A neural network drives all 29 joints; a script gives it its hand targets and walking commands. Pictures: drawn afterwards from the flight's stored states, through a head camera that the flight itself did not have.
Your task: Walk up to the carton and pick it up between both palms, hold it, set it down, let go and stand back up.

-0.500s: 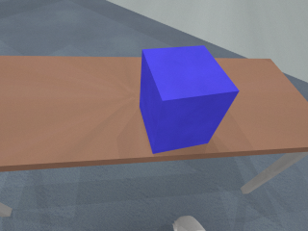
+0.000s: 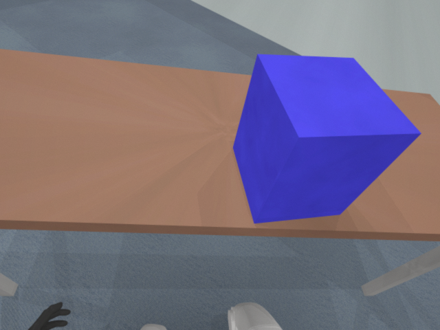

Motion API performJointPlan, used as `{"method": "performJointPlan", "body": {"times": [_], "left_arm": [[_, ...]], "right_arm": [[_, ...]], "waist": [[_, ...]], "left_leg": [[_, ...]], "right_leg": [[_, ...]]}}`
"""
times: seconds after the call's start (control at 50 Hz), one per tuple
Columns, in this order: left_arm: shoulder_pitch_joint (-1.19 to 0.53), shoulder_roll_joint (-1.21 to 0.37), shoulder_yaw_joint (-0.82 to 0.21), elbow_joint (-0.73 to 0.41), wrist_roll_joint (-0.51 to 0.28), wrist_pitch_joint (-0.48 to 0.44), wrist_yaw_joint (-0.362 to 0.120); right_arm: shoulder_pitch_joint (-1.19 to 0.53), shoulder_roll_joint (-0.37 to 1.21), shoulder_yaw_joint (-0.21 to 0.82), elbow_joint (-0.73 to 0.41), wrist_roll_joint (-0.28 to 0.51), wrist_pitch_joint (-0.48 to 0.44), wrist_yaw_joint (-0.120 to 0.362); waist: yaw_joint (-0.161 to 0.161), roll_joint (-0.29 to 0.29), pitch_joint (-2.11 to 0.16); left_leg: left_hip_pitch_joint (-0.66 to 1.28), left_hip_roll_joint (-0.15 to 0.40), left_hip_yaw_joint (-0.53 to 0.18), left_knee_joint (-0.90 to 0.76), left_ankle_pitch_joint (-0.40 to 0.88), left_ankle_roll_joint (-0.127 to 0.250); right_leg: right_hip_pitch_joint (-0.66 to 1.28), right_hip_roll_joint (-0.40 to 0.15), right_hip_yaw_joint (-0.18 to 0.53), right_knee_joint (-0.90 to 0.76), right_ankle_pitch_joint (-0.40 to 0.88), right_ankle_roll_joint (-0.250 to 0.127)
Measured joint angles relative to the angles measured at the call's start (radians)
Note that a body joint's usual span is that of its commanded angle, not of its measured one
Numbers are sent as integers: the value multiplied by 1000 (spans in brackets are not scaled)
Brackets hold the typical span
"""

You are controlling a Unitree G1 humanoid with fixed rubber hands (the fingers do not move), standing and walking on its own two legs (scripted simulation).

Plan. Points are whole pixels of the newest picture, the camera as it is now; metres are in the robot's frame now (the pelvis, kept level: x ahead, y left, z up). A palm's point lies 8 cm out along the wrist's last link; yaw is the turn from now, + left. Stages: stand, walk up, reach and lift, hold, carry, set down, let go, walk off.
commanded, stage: walk up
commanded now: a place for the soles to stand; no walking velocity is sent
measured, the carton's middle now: (302, 142) +0.45 -0.16 +0.10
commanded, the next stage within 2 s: none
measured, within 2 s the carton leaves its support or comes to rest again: neither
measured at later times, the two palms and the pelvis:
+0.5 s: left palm (136, 320) +0.17 +0.14 -0.05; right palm out of the picture +0.14 -0.51 -0.02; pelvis +0.05 -0.19 +0.05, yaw -1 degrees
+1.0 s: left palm (182, 308) +0.17 +0.06 +0.00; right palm out of the picture +0.17 -0.57 -0.11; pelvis +0.04 -0.27 +0.02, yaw -3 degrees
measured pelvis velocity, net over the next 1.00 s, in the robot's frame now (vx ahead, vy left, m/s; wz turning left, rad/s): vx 0.04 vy -0.27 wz -0.06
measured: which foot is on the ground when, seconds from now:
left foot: down 0.00-0.18, up 0.20-0.50, down 0.52-0.74, up 0.76-1.00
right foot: up 0.00-0.12, down 0.14-0.52, up 0.54-0.70, down 0.72-1.00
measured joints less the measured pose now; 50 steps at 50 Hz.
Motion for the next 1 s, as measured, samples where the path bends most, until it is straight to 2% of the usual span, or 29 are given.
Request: {"method": "performJointPlan", "body": {"times": [0.06, 0.14, 0.16, 0.18, 0.22, 0.28, 0.32, 0.38, 0.42, 0.44, 0.48, 0.5, 0.52, 0.54, 0.56, 0.58, 0.62, 0.66, 0.68, 0.7, 0.72, 0.74, 0.76, 0.8, 0.88, 1.0], "left_arm": [[-9, 0, 3, 0, 1, 3, 0], [-36, 1, 16, -1, -3, -8, -5], [-39, 1, 18, -1, -8, -15, -7], [-41, 0, 18, -1, -13, -27, -11], [-35, 0, 19, 0, -18, -44, -11], [-22, 0, 19, 0, -35, -44, 4], [-16, 0, 19, 0, -44, -45, 22], [-9, 0, 19, 0, -51, -52, 47], [4, 0, 18, 0, -53, -55, 59], [7, 0, 18, 0, -53, -54, 63], [8, -1, 18, 0, -50, -48, 69], [8, -2, 19, 0, -49, -43, 71], [8, -2, 19, 1, -52, -36, 71], [8, -2, 19, 1, -60, -34, 73], [8, -2, 16, 2, -73, -33, 72], [9, -2, 12, 1, -85, -33, 72], [9, -1, 8, 0, -100, -41, 69], [10, 0, 8, 0, -98, -46, 68], [11, 0, 7, -1, -96, -51, 68], [13, 1, 7, -2, -96, -63, 72], [16, 2, 7, -1, -93, -80, 79], [15, 0, -1, 0, -86, -93, 83], [15, 0, -12, 1, -72, -102, 83], [17, -4, -33, 2, -60, -102, 84], [22, -8, -43, 1, -64, -112, 115], [23, -9, -44, 1, -72, -144, 150]], "right_arm": [[13, -5, -22, 0, 0, -14, -13], [15, -8, -30, 0, 0, -23, -23], [11, -8, -30, 0, 0, -23, -24], [0, -8, -30, 1, 0, -21, -24], [-17, -7, -17, 1, 0, -16, -23], [-79, -8, 9, 5, 0, -1, -22], [-132, -8, 20, 5, 0, 4, -11], [-180, -8, 29, 5, 0, 11, 8], [-190, -9, 30, 5, 0, 19, 20], [-189, -9, 30, 5, 0, 23, 24], [-178, -10, 30, 4, 0, 29, 31], [-172, -11, 26, 4, 0, 30, 32], [-164, -14, 15, 4, 0, 27, 32], [-158, -15, -1, 6, 0, 27, 29], [-155, -14, -13, 6, 0, 33, 23], [-152, -14, -17, 6, 0, 45, 18], [-161, -14, -15, 5, 0, 56, 16], [-201, -13, -2, 4, 0, 58, 19], [-232, -13, 7, 4, 0, 61, 28], [-269, -12, 14, 4, -1, 68, 41], [-307, -13, 22, 5, -3, 76, 55], [-344, -13, 21, 6, -5, 87, 68], [-367, -13, 18, 6, -7, 97, 77], [-388, -14, 7, 6, -8, 126, 91], [-400, -19, -38, 6, -8, 158, 117], [-374, -19, -73, 5, -18, 179, 141]], "waist": [[0, 0, 1], [0, -1, 2], [0, 0, 2], [0, 11, 11], [1, 17, 13], [10, 21, 13], [20, 29, 13], [32, 33, 13], [36, 35, 13], [36, 38, 13], [34, 43, 12], [32, 44, 22], [30, 49, 36], [29, 49, 53], [20, 47, 69], [9, 47, 71], [-4, 53, 68], [-2, 68, 60], [-1, 78, 59], [3, 87, 60], [5, 95, 66], [-1, 121, 91], [-5, 142, 108], [-4, 163, 124], [-3, 227, 116], [-4, 273, 116]], "left_leg": [[0, 11, -1, -31, 4, 0], [0, 40, -1, -53, -2, 0], [0, 50, -2, -55, -1, 0], [-3, 64, -16, -40, 18, 0], [-45, 57, -24, 93, 75, 0], [-107, 18, -24, 270, 67, 0], [-151, 13, -24, 331, 66, 0], [-201, 12, -25, 327, 73, 0], [-203, 12, -26, 261, 74, 0], [-204, 12, -23, 207, 74, 0], [-190, 13, -4, 17, 73, 0], [-148, 13, 16, -152, 89, 7], [-84, 13, 40, -345, 209, 17], [-43, 14, 40, -429, 399, 25], [-31, 14, 41, -401, 412, 19], [-28, 13, 42, -355, 358, 17], [-31, 15, 42, -269, 269, 17], [-46, 31, 43, -213, 227, 17], [-58, 42, 43, -192, 215, 17], [-76, 54, 43, -163, 209, 17], [-97, 66, 40, -119, 201, 17], [-110, 81, 18, -66, 196, 17], [-124, 81, 2, -11, 157, 17], [-134, 38, -1, 107, 99, 17], [-164, -35, -2, 299, 95, 17], [-165, -40, -3, 335, 95, 17]], "right_leg": [[-1, -13, 1, -59, 0, 0], [-1, -35, 1, -217, -10, 1], [6, -33, -4, -241, -62, 22], [11, -16, -17, -240, -77, 18], [22, 1, -37, -235, -66, -22], [62, 25, -56, -297, -44, -62], [86, 54, -65, -375, -2, -70], [117, 91, -79, -496, 62, -70], [146, 113, -90, -571, 96, -48], [158, 124, -100, -606, 111, -20], [167, 144, -127, -657, 154, 65], [155, 151, -144, -637, 195, 123], [120, 159, -161, -557, 247, 170], [73, 164, -158, -412, 201, 179], [34, 163, -136, -251, 98, 165], [2, 162, -96, -114, 2, 136], [-17, 161, 44, 42, -161, 79], [-12, 133, 176, 19, -177, 43], [-1, 94, 202, -79, -161, 31], [20, 48, 204, -245, -82, 28], [40, 20, 198, -389, 74, 47], [42, 33, 175, -378, 116, 79], [40, 41, 155, -341, 70, 92], [34, 45, 148, -277, 30, 88], [33, 44, 149, -338, 86, 88], [33, 33, 149, -466, 173, 89]]}}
